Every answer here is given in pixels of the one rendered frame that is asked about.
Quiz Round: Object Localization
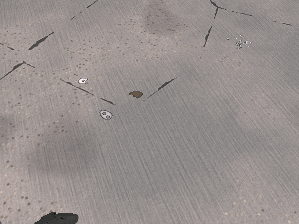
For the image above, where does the robot left hand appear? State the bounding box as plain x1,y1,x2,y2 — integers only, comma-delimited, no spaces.
34,212,78,224

